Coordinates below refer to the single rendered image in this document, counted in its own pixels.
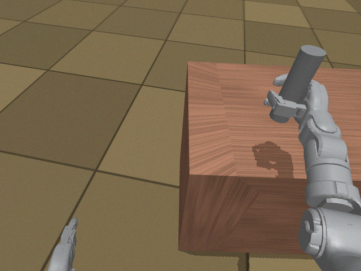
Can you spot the can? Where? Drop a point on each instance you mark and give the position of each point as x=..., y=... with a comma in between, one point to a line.
x=300, y=75

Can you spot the left robot hand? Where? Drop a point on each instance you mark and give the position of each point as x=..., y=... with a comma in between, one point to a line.
x=63, y=254

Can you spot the right robot hand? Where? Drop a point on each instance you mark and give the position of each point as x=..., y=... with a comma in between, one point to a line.
x=315, y=97

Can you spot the right robot arm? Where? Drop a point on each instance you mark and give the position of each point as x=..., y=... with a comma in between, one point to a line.
x=331, y=229

